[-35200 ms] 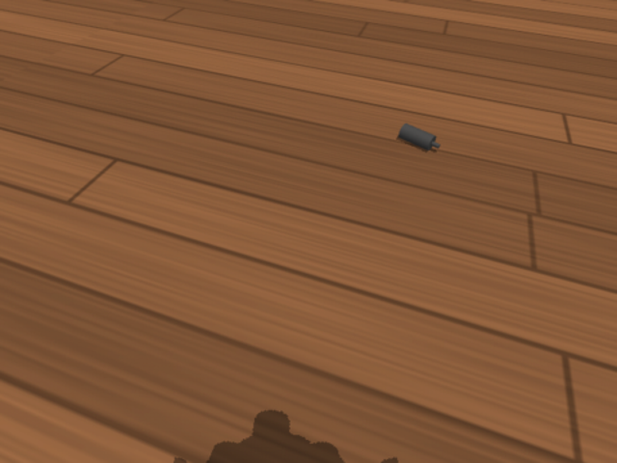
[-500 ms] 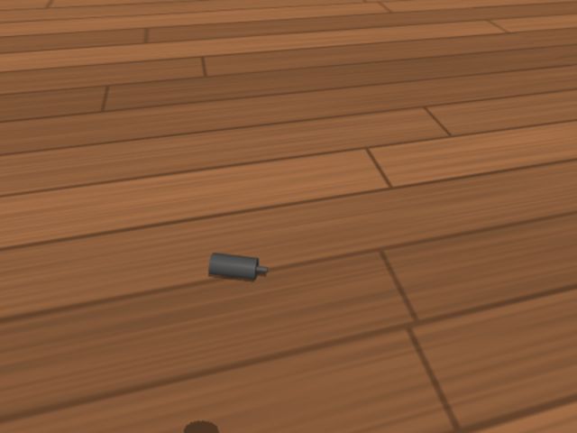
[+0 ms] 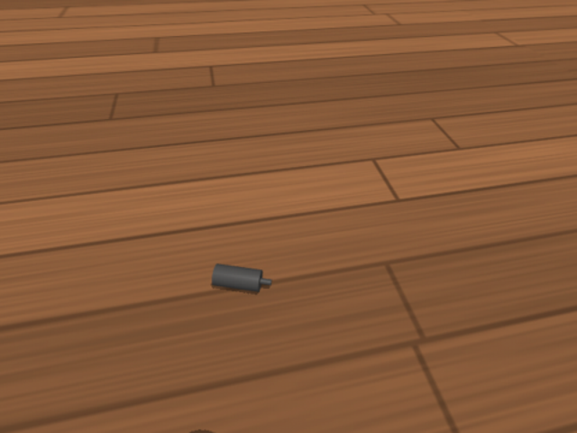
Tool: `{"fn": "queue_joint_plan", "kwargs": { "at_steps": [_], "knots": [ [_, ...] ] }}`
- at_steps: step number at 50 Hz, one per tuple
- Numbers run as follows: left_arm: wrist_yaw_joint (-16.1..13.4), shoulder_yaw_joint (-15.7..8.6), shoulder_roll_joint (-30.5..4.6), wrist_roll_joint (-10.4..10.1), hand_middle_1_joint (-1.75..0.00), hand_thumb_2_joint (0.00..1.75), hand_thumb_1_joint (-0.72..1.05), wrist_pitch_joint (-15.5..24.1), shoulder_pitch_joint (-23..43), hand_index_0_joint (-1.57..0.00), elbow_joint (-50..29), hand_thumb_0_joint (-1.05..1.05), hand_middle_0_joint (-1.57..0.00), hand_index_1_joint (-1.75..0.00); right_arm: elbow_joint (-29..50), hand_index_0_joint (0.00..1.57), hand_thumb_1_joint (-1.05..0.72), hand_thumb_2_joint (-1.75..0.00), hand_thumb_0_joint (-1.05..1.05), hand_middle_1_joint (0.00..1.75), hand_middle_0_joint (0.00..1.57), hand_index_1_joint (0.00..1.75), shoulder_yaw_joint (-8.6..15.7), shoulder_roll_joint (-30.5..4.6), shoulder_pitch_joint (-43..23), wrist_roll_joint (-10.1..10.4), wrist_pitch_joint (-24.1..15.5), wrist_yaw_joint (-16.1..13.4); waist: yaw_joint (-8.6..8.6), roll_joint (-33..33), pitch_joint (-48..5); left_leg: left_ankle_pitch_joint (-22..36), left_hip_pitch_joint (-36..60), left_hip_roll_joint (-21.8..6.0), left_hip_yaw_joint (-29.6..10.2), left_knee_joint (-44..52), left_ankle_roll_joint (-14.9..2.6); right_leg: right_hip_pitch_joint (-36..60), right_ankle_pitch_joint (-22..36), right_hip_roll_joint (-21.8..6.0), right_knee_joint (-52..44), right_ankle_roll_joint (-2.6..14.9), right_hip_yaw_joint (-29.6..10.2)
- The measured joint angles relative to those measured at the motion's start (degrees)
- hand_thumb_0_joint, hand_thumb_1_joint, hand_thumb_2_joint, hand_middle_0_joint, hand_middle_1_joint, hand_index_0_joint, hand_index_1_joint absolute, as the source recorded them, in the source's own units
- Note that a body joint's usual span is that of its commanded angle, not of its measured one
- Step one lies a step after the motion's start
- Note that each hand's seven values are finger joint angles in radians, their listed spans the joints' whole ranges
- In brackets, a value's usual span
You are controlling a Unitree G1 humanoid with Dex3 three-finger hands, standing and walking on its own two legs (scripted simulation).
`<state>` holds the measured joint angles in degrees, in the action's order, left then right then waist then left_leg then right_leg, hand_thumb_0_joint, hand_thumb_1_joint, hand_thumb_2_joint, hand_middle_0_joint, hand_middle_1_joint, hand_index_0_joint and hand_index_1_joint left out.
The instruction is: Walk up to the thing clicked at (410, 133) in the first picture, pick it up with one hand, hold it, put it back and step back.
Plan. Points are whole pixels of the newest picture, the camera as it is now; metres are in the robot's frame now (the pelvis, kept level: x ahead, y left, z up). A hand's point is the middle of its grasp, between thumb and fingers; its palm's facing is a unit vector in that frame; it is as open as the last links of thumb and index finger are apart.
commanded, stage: walk up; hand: left
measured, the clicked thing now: (243, 278) +0.84 +0.17 -0.73
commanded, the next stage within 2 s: none
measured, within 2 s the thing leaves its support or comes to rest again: neither
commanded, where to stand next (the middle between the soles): +0.43 +0.01 m, yaw -7 degrees
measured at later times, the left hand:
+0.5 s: hand (98, 401) +0.22 +0.31 -0.15, palm faces -0.14 -0.92 -0.37, open 7.4 cm
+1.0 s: hand (143, 316) +0.38 +0.29 -0.17, palm faces -0.10 -0.92 -0.38, open 7.4 cm
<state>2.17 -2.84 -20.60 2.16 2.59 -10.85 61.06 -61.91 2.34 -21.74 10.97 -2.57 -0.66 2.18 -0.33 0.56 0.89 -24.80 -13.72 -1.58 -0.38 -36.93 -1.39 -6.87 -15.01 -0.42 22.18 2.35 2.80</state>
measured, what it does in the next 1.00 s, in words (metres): walks ahead: left foot, then right foot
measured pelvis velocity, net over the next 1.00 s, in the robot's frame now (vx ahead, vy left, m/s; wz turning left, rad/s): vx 0.32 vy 0.02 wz -0.08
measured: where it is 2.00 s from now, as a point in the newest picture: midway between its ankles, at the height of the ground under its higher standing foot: (283, 407)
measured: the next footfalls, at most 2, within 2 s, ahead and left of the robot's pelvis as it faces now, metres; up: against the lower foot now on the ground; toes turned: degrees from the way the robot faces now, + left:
left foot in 0.14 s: +0.15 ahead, +0.17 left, +0.00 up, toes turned +3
right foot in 0.56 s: +0.30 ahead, -0.12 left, +0.00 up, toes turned -6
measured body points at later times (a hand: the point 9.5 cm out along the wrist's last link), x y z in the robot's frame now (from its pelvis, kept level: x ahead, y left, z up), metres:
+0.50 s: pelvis +0.15 +0.03 -0.01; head +0.17 +0.03 +0.44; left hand +0.23 +0.36 -0.12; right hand +0.15 -0.29 -0.13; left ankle +0.11 +0.17 -0.74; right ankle +0.24 -0.12 -0.72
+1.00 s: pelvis +0.32 +0.02 -0.03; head +0.35 +0.03 +0.42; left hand +0.38 +0.34 -0.14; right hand +0.39 -0.31 -0.13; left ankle +0.42 +0.13 -0.75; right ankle +0.26 -0.11 -0.74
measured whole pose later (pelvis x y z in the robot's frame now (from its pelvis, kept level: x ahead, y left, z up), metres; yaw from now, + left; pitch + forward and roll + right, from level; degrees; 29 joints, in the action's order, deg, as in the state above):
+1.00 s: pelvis +0.32 +0.02 -0.03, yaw -5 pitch -3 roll +0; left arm 0.3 -1.9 -24.1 0.0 2.7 -18.8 48.1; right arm -48.9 3.8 -22.7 12.8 -1.6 -2.6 1.7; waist -1.7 -1.0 7.3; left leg -9.7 -22.6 -2.3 2.4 -35.5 -0.4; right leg -12.2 -25.0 -2.0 41.9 0.4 0.7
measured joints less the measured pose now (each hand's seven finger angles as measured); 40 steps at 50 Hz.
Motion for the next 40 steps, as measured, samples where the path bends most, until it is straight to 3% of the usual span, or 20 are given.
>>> {"fn": "queue_joint_plan", "kwargs": {
  "at_steps": [2, 5, 7, 8, 9, 11, 13, 15, 21, 26, 28, 30, 32, 35, 40],
  "knots": [
    [-0.05, -0.74, -0.48, 0.15, -0.3, 0.9, 0.9, 0.48, -1.57, -0.2, -1.13, 0.0, -0.21, -0.3, 0.54, 0.21, -0.9, -0.9, 0.0, 0.3, 0.21, 0.3, 0.72, -0.97, 0.58, -0.2, -0.11, 0.26, -0.82, 0.06, 0.67, -0.13, -2.71, -0.66, 0.78, -3.63, -0.18, 1.44, 0.88, -0.29, -0.71, -0.38, 0.03],
    [0.17, -1.25, -1.53, 0.27, -0.3, 0.9, 0.9, 0.3, -3.98, -0.2, -2.1, 0.0, -0.21, -0.3, 2.04, 0.21, -0.9, -0.9, 0.01, 0.3, 0.2, 0.3, 1.76, -2.22, 0.7, -0.24, -0.7, 0.8, -1.66, 0.53, 2.19, 0.64, -5.05, -2.18, 0.58, -1.48, -0.3, 3.54, -0.57, -0.41, -0.92, -1.8, -0.14],
    [0.45, -1.39, -2.68, 0.05, -0.3, 0.9, 0.9, -0.49, -5.3, -0.2, -2.35, 0.0, -0.21, -0.3, 3.44, 0.21, -0.9, -0.9, 0.01, 0.3, 0.2, 0.3, 2.39, -2.57, 0.92, -0.15, -1.52, 1.14, -1.57, 0.24, 2.99, 5.36, -4.77, -2.85, 0.82, 3.62, 0.04, 3.84, -2.97, -0.93, 1.67, -2.69, -0.21],
    [0.54, -1.44, -3.29, -0.07, -0.3, 0.9, 0.9, -0.98, -5.88, -0.2, -2.46, 0.0, -0.21, -0.3, 4.13, 0.21, -0.9, -0.9, 0.01, 0.3, 0.2, 0.3, 2.77, -2.61, 1.12, -0.17, -2.01, 1.13, -1.43, -0.31, 3.34, 10.57, -4.15, -2.61, 1.3, 5.06, 0.89, 3.31, -5.11, -1.58, 4.63, -2.9, -0.46],
    [0.54, -1.51, -3.97, -0.15, -0.3, 0.9, 0.9, -1.47, -6.48, -0.2, -2.62, 0.0, -0.21, -0.3, 4.76, 0.21, -0.9, -0.9, 0.0, 0.3, 0.2, 0.3, 3.13, -2.39, 1.21, -0.28, -2.48, 1.0, -1.42, -1.57, 3.66, 14.06, -3.72, -1.77, 2.32, 4.74, 1.38, 2.02, -7.96, -2.74, 9.02, -1.81, -1.35],
    [0.14, -1.51, -4.54, -0.26, -0.3, 0.9, 0.91, -2.45, -7.22, -0.2, -2.57, 0.01, -0.21, -0.3, 6.1, 0.21, -0.9, -0.9, 0.0, 0.3, 0.2, 0.3, 3.45, -1.68, 1.63, -0.71, -3.23, 0.55, -0.82, -3.24, 3.58, 11.35, -3.91, -0.8, 3.95, 1.82, 1.49, -3.43, -13.53, -1.87, 22.33, -0.24, -5.42],
    [0.01, -1.17, -4.64, -0.5, -0.3, 0.9, 0.91, -2.97, -7.24, -0.2, -2.67, 0.01, -0.21, -0.3, 6.92, 0.21, -0.9, -0.9, 0.0, 0.3, 0.2, 0.3, 3.14, -0.94, 2.61, -0.22, -3.14, 0.49, 0.35, -3.54, 3.34, 9.5, -2.63, -0.65, 4.15, 2.13, 0.71, -8.57, -14.02, 0.37, 32.39, 0.35, -6.65],
    [0.14, -0.85, -4.73, -0.89, -0.3, 0.9, 0.91, -2.49, -6.8, -0.2, -3.36, 0.01, -0.2, -0.3, 7.39, 0.21, -0.9, -0.9, 0.0, 0.3, 0.2, 0.3, 2.5, -0.33, 3.85, 0.14, -2.88, 0.43, 0.84, -3.77, 3.53, 9.46, -0.27, -0.58, 4.38, 4.51, 0.34, -12.69, -11.43, 0.97, 36.54, 0.25, -6.34],
    [1.37, -0.63, -4.53, -1.02, -0.3, 0.9, 0.91, -1.38, -5.84, -0.2, -6.08, 0.01, -0.2, -0.3, 8.94, 0.21, -0.9, -0.9, 0.0, 0.3, 0.21, 0.3, 1.61, 0.06, 7.02, 0.73, -3.17, 0.39, 1.72, -3.46, 4.32, 9.0, 6.2, -0.2, 5.56, 10.35, 0.78, -18.79, -4.7, -1.97, 28.18, -1.93, -5.49],
    [2.21, -0.63, -3.81, -0.61, -0.3, 0.9, 0.91, -1.07, -4.95, -0.2, -7.61, 0.01, -0.21, -0.3, 10.34, 0.21, -0.9, -0.9, 0.0, 0.3, 0.21, 0.3, 1.64, -1.3, 8.32, 0.9, -2.89, 0.58, 2.23, -1.45, 4.49, 4.67, 9.16, -0.91, 6.6, 9.11, 2.02, -17.56, 0.4, -3.86, 16.4, -1.75, -3.35],
    [2.13, -0.81, -3.76, -0.56, -0.3, 0.9, 0.91, -0.39, -4.84, -0.2, -8.16, 0.0, -0.21, -0.3, 10.89, 0.21, -0.9, -0.9, 0.01, 0.3, 0.21, 0.3, 1.67, -1.84, 8.75, 1.08, -2.46, 0.48, 2.26, -0.48, 4.13, 1.2, 9.22, -1.76, 6.59, 5.63, 2.84, -15.09, 3.74, -3.35, 12.63, -1.42, -2.31],
    [1.55, -1.2, -2.78, -0.52, -0.3, 0.9, 0.91, 0.58, -3.95, -0.2, -8.68, 0.0, -0.21, -0.3, 10.91, 0.21, -0.9, -0.9, 0.01, 0.3, 0.21, 0.3, 1.79, -2.53, 8.34, 1.34, -1.8, 0.08, 2.24, 2.8, 5.02, -1.98, 7.16, -4.84, 4.74, -2.94, 1.14, -13.78, 2.88, -1.04, 14.49, -1.64, -0.28],
    [0.99, -1.14, -2.4, -0.81, -0.3, 0.9, 0.91, 1.56, -3.94, -0.2, -10.18, 0.0, -0.21, -0.3, 10.84, 0.21, -0.9, -0.9, 0.01, 0.3, 0.21, 0.3, 1.34, -1.91, 7.63, 1.55, -0.9, -0.3, 1.26, 2.65, 5.25, -3.64, 2.32, -3.12, 1.73, -15.34, 0.09, -12.85, -0.04, -0.96, 16.35, -1.29, -0.19],
    [0.43, -0.47, -1.38, -1.76, -0.3, 0.9, 0.91, 1.92, -5.09, -0.2, -11.56, 0.0, -0.21, -0.3, 11.06, 0.21, -0.9, -0.9, 0.01, 0.3, 0.2, 0.3, 0.64, -1.77, 6.02, 1.79, -0.63, -0.32, -0.32, 1.78, 4.99, -3.19, -4.77, -0.46, 0.87, -26.54, -0.43, -9.59, -0.7, -1.46, 13.68, -0.71, -1.44],
    [-0.14, 0.49, -0.62, -1.84, -0.3, 0.9, 0.9, 2.03, -8.03, -0.2, -12.18, 0.0, -0.21, -0.3, 13.54, 0.21, -0.9, -0.9, 0.01, 0.3, 0.2, 0.3, 0.97, -2.38, 3.97, 2.0, -1.05, 0.52, -0.92, 2.34, 4.47, 3.96, -12.45, -2.23, 0.28, -22.21, 0.32, -4.68, -0.18, -0.5, 7.65, -0.76, -2.08]
  ]
}}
